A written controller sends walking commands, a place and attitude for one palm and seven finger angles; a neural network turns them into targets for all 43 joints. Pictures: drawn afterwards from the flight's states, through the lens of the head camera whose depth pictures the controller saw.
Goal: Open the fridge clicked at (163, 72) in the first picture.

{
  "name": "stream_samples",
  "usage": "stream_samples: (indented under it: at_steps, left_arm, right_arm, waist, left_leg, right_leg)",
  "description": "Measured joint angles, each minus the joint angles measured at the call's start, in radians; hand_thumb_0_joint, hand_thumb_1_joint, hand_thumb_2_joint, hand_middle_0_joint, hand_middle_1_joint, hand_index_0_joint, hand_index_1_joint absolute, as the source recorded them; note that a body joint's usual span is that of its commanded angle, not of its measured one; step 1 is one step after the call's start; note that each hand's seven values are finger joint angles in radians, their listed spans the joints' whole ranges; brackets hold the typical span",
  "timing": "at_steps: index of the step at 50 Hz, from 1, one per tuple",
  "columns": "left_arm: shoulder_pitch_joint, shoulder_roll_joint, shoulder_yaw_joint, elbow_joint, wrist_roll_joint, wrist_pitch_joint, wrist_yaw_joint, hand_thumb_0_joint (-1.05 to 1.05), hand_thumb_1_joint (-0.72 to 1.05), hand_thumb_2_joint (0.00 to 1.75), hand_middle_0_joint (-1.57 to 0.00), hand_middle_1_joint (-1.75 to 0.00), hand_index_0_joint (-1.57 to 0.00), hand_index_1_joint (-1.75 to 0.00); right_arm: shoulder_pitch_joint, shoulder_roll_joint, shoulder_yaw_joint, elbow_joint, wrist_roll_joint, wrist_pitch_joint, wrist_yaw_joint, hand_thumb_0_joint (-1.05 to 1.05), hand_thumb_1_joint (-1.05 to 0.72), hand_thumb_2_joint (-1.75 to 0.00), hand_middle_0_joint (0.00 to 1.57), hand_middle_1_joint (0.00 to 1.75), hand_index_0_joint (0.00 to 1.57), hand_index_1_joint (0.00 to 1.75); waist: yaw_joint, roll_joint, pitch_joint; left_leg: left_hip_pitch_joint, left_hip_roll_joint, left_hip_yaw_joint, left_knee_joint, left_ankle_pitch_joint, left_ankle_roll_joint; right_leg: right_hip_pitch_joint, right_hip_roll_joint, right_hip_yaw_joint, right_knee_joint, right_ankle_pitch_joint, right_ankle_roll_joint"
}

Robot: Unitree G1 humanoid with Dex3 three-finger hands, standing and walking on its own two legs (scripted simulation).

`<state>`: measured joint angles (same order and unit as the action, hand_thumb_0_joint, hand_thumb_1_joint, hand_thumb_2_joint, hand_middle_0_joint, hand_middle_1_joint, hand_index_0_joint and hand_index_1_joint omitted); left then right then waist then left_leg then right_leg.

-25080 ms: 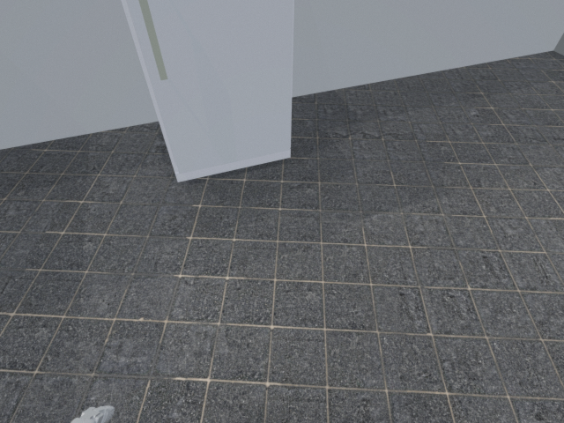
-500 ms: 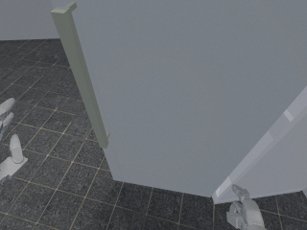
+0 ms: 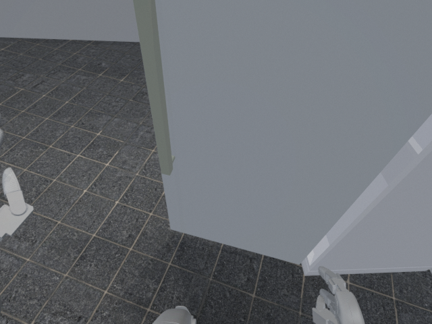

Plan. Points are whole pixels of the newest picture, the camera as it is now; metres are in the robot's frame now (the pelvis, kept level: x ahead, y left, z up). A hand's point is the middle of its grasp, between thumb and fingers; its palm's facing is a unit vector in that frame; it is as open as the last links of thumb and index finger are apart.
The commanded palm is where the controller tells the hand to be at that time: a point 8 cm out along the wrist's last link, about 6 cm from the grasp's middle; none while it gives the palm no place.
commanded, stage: step back with the hand held close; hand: left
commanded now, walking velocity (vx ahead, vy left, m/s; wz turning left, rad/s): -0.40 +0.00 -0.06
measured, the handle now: (162, 98) +0.55 +0.19 +0.10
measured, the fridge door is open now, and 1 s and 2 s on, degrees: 72 72 72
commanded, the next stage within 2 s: stop stepping back and stand still in 0.32 s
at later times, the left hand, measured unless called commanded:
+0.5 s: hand out of the picture +0.14 +0.27 +0.18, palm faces +0.37 -0.83 -0.41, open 7.4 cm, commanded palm +0.06 +0.31 +0.19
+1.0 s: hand out of the picture +0.08 +0.27 +0.17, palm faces +0.38 -0.85 -0.37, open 7.4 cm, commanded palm +0.02 +0.32 +0.19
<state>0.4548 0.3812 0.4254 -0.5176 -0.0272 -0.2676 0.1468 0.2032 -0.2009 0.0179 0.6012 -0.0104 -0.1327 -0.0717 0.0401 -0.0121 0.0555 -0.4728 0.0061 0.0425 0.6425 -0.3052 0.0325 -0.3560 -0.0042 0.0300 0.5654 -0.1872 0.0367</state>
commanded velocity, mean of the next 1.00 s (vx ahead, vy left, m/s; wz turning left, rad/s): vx -0.07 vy -0.01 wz -0.02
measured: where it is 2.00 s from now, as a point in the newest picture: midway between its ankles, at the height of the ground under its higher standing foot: outside the picture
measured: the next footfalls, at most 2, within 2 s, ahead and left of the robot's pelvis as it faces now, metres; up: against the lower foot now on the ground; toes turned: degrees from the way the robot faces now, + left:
right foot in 0.26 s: -0.04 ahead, -0.12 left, +0.00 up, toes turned +0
left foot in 0.46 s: -0.07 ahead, +0.14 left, +0.00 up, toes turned -2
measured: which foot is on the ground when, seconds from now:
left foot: down 0.00-0.26, up 0.28-0.44, down 0.46-1.00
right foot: down 0.00-0.06, up 0.08-0.24, down 0.26-0.46, up 0.48-0.68, down 0.70-1.00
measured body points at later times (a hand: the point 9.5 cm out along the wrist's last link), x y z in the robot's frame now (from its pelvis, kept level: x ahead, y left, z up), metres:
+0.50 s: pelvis -0.10 +0.02 +0.01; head -0.06 +0.05 +0.45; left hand +0.11 +0.31 +0.20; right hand +0.08 -0.22 -0.06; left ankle -0.04 +0.12 -0.73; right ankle -0.09 -0.12 -0.72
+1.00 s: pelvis -0.15 +0.03 +0.01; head -0.17 +0.05 +0.46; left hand +0.05 +0.32 +0.19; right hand -0.04 -0.24 -0.07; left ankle -0.11 +0.14 -0.72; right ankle -0.18 -0.07 -0.72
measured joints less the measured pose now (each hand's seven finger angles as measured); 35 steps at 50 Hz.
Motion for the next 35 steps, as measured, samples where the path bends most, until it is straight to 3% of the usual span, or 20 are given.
stream_samples:
  at_steps: [3, 7, 9, 12, 13, 15, 17, 19, 21, 23, 26, 29, 33, 35]
  left_arm:
    - [-0.012, 0.023, 0.001, -0.006, -0.002, -0.009, 0.000, 0.01, 0.89, 0.90, -0.21, -0.31, -0.21, -0.30]
    - [-0.029, 0.067, 0.032, -0.001, -0.001, -0.012, -0.014, 0.01, 0.89, 0.90, -0.21, -0.31, -0.22, -0.30]
    - [-0.006, 0.090, 0.053, -0.002, -0.015, -0.023, -0.013, 0.01, 0.89, 0.90, -0.21, -0.31, -0.22, -0.30]
    - [0.053, 0.092, 0.067, -0.012, -0.037, -0.022, -0.007, 0.01, 0.89, 0.90, -0.21, -0.31, -0.21, -0.30]
    - [0.064, 0.084, 0.067, -0.016, -0.038, -0.022, -0.006, 0.01, 0.89, 0.90, -0.21, -0.31, -0.21, -0.30]
    - [0.059, 0.050, 0.029, -0.012, -0.026, -0.018, -0.005, 0.01, 0.89, 0.90, -0.21, -0.31, -0.21, -0.30]
    - [0.048, 0.029, -0.013, -0.003, -0.011, 0.000, -0.005, 0.01, 0.89, 0.90, -0.21, -0.31, -0.21, -0.30]
    - [0.036, 0.017, -0.032, 0.005, 0.001, 0.015, -0.001, 0.01, 0.89, 0.90, -0.21, -0.31, -0.21, -0.30]
    - [0.016, 0.017, -0.034, 0.010, 0.006, 0.029, 0.002, 0.01, 0.89, 0.90, -0.21, -0.31, -0.21, -0.30]
    - [-0.009, 0.028, -0.029, -0.002, 0.006, 0.037, 0.003, 0.01, 0.89, 0.90, -0.21, -0.31, -0.21, -0.30]
    - [-0.036, 0.086, 0.009, -0.006, -0.012, 0.032, -0.008, 0.01, 0.89, 0.90, -0.21, -0.31, -0.21, -0.30]
    - [0.042, 0.095, 0.036, -0.041, -0.027, 0.048, -0.015, 0.02, 0.89, 0.90, -0.21, -0.31, -0.21, -0.30]
    - [0.156, 0.096, 0.035, -0.080, -0.023, 0.058, -0.013, 0.02, 0.89, 0.90, -0.21, -0.31, -0.21, -0.30]
    - [0.165, 0.101, 0.035, -0.065, -0.017, 0.060, -0.011, 0.01, 0.89, 0.90, -0.21, -0.31, -0.22, -0.30]
  right_arm:
    - [-0.007, -0.011, -0.007, -0.005, 0.003, 0.004, -0.003, 0.02, -0.90, -0.90, 0.21, 0.30, 0.20, 0.30]
    - [-0.002, -0.005, -0.031, -0.013, 0.002, -0.010, -0.007, 0.02, -0.90, -0.90, 0.21, 0.30, 0.20, 0.30]
    - [0.009, 0.007, -0.037, -0.006, 0.004, -0.017, 0.003, 0.02, -0.90, -0.90, 0.21, 0.30, 0.20, 0.30]
    - [0.018, 0.016, -0.036, -0.003, 0.007, -0.020, 0.017, 0.02, -0.90, -0.90, 0.21, 0.30, 0.20, 0.30]
    - [0.010, 0.016, -0.035, -0.001, 0.007, -0.021, 0.019, 0.02, -0.90, -0.90, 0.21, 0.30, 0.20, 0.30]
    - [-0.011, 0.009, -0.034, 0.034, 0.002, -0.010, 0.019, 0.02, -0.90, -0.90, 0.21, 0.30, 0.20, 0.30]
    - [-0.008, 0.013, -0.026, 0.064, 0.000, 0.007, 0.018, 0.02, -0.90, -0.90, 0.21, 0.30, 0.20, 0.30]
    - [-0.006, 0.020, -0.009, 0.071, -0.004, 0.021, 0.011, 0.02, -0.90, -0.90, 0.21, 0.30, 0.20, 0.30]
    - [-0.009, 0.021, 0.006, 0.057, -0.006, 0.023, 0.003, 0.02, -0.90, -0.90, 0.21, 0.30, 0.20, 0.30]
    - [-0.019, 0.001, 0.009, 0.021, -0.003, 0.014, -0.006, 0.02, -0.90, -0.90, 0.21, 0.30, 0.20, 0.30]
    - [-0.061, 0.031, -0.011, 0.005, 0.003, 0.003, 0.003, 0.02, -0.90, -0.90, 0.21, 0.30, 0.20, 0.30]
    - [-0.047, 0.046, -0.007, -0.022, -0.002, -0.022, 0.019, 0.02, -0.90, -0.90, 0.21, 0.30, 0.20, 0.30]
    - [0.029, 0.043, 0.004, -0.040, 0.003, -0.023, 0.023, 0.01, -0.90, -0.90, 0.21, 0.30, 0.20, 0.30]
    - [0.055, 0.035, 0.005, -0.031, -0.003, -0.010, 0.017, 0.01, -0.90, -0.90, 0.21, 0.30, 0.20, 0.30]
  waist:
    - [-0.017, -0.002, 0.006]
    - [-0.050, 0.039, 0.021]
    - [-0.052, 0.042, 0.005]
    - [-0.030, 0.028, -0.033]
    - [-0.012, 0.020, -0.034]
    - [0.015, 0.021, -0.017]
    - [0.034, -0.010, -0.027]
    - [0.037, -0.047, -0.036]
    - [0.026, -0.069, -0.040]
    - [-0.001, -0.040, -0.037]
    - [-0.028, -0.083, 0.010]
    - [-0.053, -0.063, 0.015]
    - [-0.061, -0.036, -0.036]
    - [-0.054, -0.038, -0.061]
  left_leg:
    - [-0.011, -0.002, -0.005, -0.010, 0.045, 0.009]
    - [-0.019, 0.038, -0.023, -0.076, 0.210, 0.039]
    - [-0.024, 0.058, -0.015, -0.118, 0.272, 0.030]
    - [-0.055, 0.063, 0.021, -0.146, 0.274, 0.006]
    - [-0.075, 0.063, 0.038, -0.125, 0.233, -0.010]
    - [-0.105, 0.046, 0.016, 0.018, 0.068, -0.045]
    - [-0.111, 0.009, 0.002, 0.190, -0.030, -0.057]
    - [-0.059, -0.007, 0.014, 0.220, -0.075, -0.060]
    - [0.030, -0.012, 0.015, 0.101, -0.046, -0.057]
    - [0.125, 0.015, -0.004, -0.088, 0.138, -0.037]
    - [0.118, -0.009, 0.016, -0.113, 0.107, -0.003]
    - [0.123, 0.015, 0.016, -0.152, 0.155, -0.001]
    - [0.119, 0.034, 0.013, -0.190, 0.161, -0.011]
    - [0.093, 0.022, 0.016, -0.172, 0.122, -0.020]
  right_leg:
    - [-0.019, 0.004, 0.002, 0.016, -0.016, -0.001]
    - [-0.050, 0.074, -0.016, 0.257, -0.195, -0.019]
    - [-0.004, 0.089, -0.045, 0.264, -0.265, -0.034]
    - [0.118, 0.073, -0.073, 0.064, -0.299, -0.059]
    - [0.133, 0.064, -0.058, -0.007, -0.227, -0.069]
    - [0.121, 0.059, -0.036, -0.011, -0.130, -0.061]
    - [0.122, 0.034, -0.010, -0.027, -0.114, -0.046]
    - [0.122, 0.010, 0.015, -0.054, -0.096, -0.035]
    - [0.105, -0.002, 0.030, -0.063, -0.076, -0.026]
    - [0.061, 0.018, 0.019, -0.028, -0.073, -0.014]
    - [-0.014, 0.014, 0.041, 0.121, -0.200, -0.017]
    - [-0.018, 0.046, -0.004, 0.191, -0.252, -0.021]
    - [0.114, 0.051, -0.083, 0.011, -0.244, -0.036]
    - [0.180, 0.046, -0.087, -0.109, -0.208, -0.066]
